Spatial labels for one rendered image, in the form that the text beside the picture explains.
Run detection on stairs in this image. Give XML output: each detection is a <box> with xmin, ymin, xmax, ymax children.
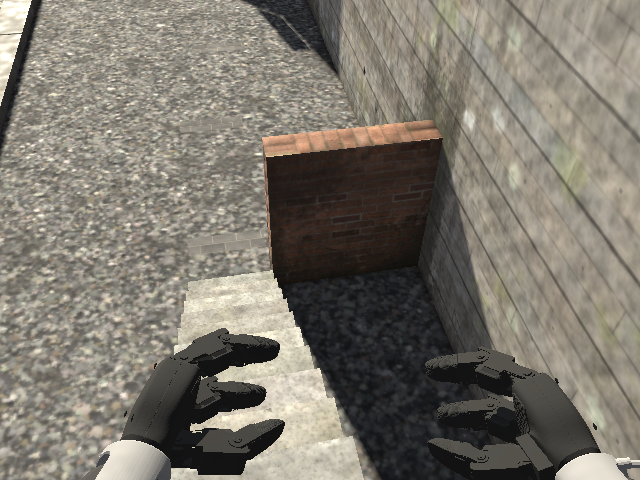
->
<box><xmin>170</xmin><ymin>270</ymin><xmax>364</xmax><ymax>480</ymax></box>

